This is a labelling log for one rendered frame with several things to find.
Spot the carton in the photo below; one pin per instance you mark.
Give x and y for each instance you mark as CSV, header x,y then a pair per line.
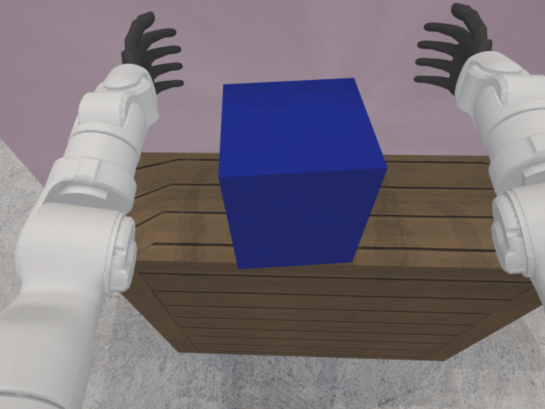
x,y
300,169

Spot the robot right upper arm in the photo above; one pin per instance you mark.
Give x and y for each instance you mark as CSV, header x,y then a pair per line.
x,y
518,233

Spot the right robot hand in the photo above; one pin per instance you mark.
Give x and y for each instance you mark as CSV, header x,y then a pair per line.
x,y
470,43

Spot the robot left forearm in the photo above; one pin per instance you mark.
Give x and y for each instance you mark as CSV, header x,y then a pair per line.
x,y
104,147

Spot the left robot hand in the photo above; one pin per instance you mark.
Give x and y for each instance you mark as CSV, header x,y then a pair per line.
x,y
137,44

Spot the robot left upper arm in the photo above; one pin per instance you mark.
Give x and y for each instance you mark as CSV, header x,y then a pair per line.
x,y
73,257

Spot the pedestal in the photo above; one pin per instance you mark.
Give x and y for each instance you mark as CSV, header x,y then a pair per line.
x,y
425,282

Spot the robot right forearm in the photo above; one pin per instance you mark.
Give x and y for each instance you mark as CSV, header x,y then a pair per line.
x,y
507,106

